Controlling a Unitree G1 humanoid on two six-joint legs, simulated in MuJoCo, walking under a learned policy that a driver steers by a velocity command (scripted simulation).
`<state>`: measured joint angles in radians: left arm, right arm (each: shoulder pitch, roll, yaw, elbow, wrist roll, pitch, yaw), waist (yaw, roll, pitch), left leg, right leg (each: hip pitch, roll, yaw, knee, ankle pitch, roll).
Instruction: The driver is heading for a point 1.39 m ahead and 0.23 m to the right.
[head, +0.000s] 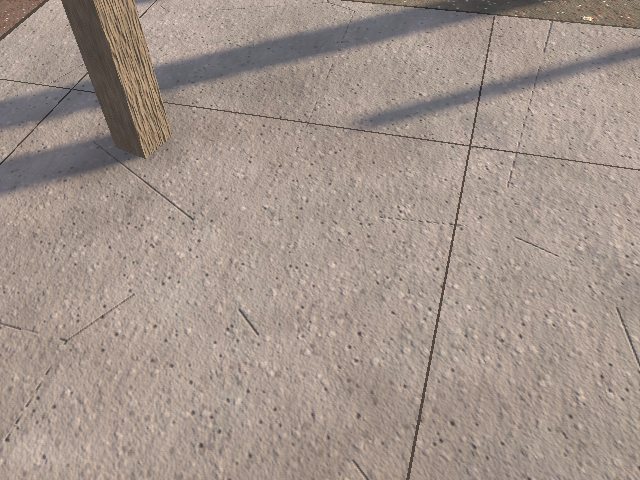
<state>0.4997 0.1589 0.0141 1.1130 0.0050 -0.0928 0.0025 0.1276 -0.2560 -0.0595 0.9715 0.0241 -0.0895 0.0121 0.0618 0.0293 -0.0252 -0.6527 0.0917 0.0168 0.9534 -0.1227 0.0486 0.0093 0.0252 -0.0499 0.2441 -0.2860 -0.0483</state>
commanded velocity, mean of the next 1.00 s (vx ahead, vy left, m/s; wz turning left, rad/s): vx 0.49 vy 0.00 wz -0.20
